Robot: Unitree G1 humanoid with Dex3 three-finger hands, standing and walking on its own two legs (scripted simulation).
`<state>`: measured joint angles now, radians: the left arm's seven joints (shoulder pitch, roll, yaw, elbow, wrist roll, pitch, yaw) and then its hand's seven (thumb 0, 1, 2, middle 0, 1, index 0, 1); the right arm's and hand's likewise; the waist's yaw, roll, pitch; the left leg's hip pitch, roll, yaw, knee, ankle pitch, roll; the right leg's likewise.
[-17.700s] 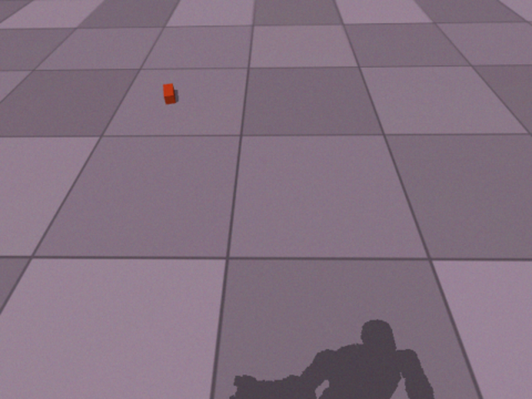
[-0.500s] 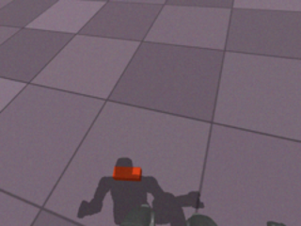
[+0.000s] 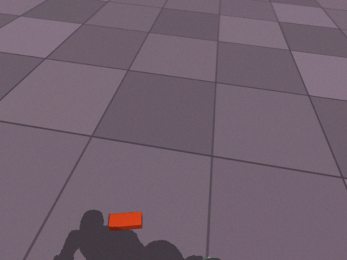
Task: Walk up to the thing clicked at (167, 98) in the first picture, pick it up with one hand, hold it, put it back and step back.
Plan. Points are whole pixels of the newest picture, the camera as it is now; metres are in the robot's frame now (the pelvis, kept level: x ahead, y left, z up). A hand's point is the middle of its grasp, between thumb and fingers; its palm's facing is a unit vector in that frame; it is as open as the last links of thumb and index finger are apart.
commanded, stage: walk up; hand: left
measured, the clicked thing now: (126, 221) +0.47 +0.22 -0.74
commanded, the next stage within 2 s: stand in 1.56 s
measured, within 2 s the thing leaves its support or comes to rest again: neither
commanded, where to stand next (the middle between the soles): +0.13 -0.06 m, yaw +3 degrees
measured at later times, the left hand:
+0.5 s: hand (96, 257) +0.19 +0.20 -0.15, palm faces -0.03 -0.95 -0.31, open 7.4 cm
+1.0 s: hand out of the picture +0.15 +0.21 -0.15, palm faces +0.04 -0.94 -0.33, open 7.4 cm
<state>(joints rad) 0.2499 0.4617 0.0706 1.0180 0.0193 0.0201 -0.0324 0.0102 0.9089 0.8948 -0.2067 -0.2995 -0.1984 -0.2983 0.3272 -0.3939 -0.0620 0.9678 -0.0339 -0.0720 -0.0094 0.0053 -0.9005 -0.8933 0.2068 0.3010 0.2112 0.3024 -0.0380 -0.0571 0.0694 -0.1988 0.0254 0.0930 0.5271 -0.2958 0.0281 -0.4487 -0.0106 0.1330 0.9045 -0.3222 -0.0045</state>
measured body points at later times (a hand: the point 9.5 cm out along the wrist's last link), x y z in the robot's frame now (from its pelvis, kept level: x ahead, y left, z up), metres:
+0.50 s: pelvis +0.05 -0.04 -0.01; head +0.07 -0.04 +0.44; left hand +0.19 +0.25 -0.13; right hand +0.11 -0.34 -0.14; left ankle +0.06 +0.09 -0.74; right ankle +0.07 -0.16 -0.74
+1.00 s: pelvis +0.06 -0.05 +0.01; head +0.08 -0.05 +0.46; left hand +0.14 +0.26 -0.12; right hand +0.19 -0.34 -0.12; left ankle +0.06 +0.09 -0.74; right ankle +0.07 -0.16 -0.74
